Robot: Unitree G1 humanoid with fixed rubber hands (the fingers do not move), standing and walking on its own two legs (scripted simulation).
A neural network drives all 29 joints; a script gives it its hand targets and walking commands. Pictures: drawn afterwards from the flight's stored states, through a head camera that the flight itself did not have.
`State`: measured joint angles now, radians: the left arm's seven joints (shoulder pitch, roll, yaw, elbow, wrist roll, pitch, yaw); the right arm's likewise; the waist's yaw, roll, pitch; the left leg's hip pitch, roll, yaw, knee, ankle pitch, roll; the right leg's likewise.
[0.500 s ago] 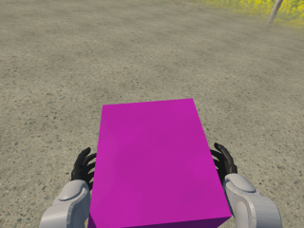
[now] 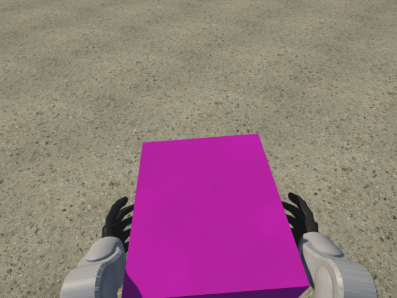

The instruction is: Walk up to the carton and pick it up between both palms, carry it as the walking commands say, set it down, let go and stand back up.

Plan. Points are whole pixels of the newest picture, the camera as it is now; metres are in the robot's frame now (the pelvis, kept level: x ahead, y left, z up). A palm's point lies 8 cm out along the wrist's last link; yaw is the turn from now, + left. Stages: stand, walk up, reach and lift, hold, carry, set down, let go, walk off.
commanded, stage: carry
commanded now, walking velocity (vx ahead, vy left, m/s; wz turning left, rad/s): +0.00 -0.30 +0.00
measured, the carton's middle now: (208, 235) +0.26 -0.01 -0.01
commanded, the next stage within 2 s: none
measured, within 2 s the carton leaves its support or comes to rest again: neither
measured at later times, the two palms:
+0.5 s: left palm (262, 239) +0.21 -0.09 +0.10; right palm out of the picture +0.18 -0.41 +0.09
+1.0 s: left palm (350, 282) +0.14 -0.19 +0.11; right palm out of the picture +0.14 -0.50 +0.12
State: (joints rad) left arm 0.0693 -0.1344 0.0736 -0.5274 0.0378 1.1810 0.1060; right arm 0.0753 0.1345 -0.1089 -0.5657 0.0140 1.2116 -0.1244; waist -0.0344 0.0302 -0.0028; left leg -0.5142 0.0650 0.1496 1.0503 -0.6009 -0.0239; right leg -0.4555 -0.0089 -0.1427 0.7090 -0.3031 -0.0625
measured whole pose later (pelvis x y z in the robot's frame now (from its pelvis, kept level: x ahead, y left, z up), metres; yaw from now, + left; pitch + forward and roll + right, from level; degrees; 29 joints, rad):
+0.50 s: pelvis -0.04 -0.23 +0.00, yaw -3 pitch +1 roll +1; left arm 0.03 -0.13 0.06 -0.54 0.03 1.15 0.11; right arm 0.03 0.12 -0.12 -0.61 0.00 1.20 -0.11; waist 0.00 0.04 -0.02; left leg -0.42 0.22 0.04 0.79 -0.50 -0.06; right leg -0.44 -0.07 -0.06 0.70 -0.29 0.03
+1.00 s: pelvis -0.07 -0.35 +0.03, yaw -1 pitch +0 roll +2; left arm 0.06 -0.13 0.09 -0.49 0.06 1.24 0.10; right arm 0.09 0.14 -0.10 -0.49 -0.01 1.22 -0.11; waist 0.03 -0.06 -0.13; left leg -0.18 0.05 0.09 0.47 -0.39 0.00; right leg -0.28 0.08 -0.18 0.33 -0.09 -0.06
